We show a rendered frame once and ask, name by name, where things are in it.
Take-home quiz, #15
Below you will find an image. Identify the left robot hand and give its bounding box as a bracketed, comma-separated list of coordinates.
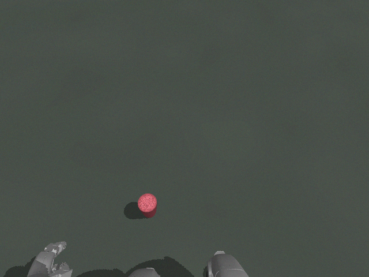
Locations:
[27, 241, 73, 277]

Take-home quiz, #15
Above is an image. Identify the cup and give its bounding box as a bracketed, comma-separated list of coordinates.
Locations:
[138, 193, 157, 218]

